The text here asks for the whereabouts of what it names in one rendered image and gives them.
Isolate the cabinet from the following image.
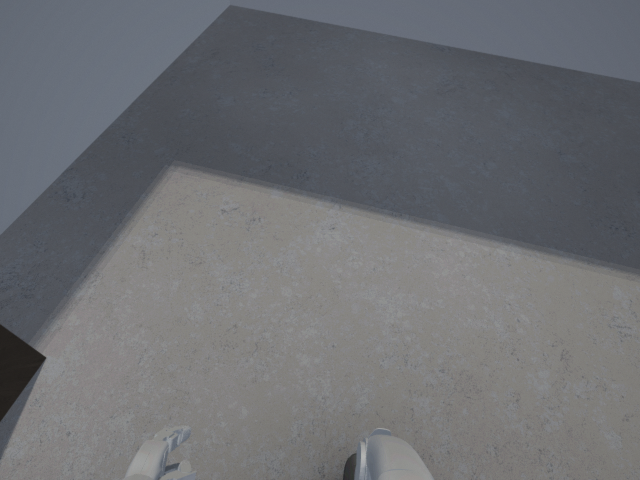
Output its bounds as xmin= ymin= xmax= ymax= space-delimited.
xmin=0 ymin=324 xmax=46 ymax=422

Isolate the left robot hand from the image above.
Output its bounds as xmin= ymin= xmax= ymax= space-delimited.
xmin=124 ymin=425 xmax=196 ymax=480

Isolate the right robot thigh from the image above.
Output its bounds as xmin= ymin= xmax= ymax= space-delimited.
xmin=356 ymin=435 xmax=434 ymax=480

